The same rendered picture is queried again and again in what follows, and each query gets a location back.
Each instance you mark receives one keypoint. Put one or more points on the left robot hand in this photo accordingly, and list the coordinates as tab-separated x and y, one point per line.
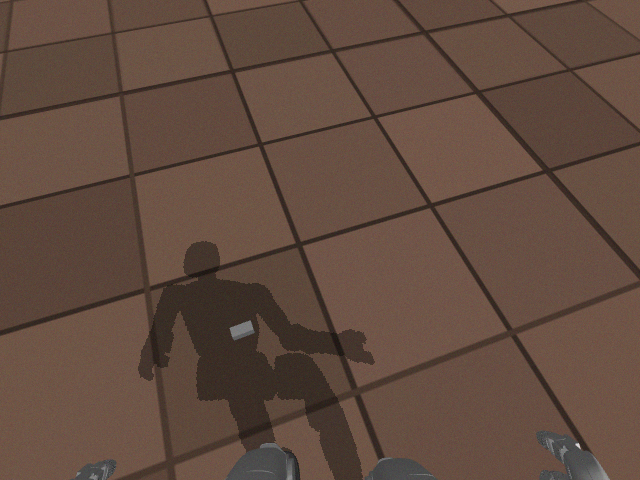
102	470

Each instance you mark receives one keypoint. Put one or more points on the right robot hand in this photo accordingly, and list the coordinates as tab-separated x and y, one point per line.
580	465

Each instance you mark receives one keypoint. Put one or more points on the left robot foot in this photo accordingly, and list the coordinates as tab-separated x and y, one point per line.
297	471

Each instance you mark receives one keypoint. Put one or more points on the small box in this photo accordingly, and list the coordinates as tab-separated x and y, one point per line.
242	330

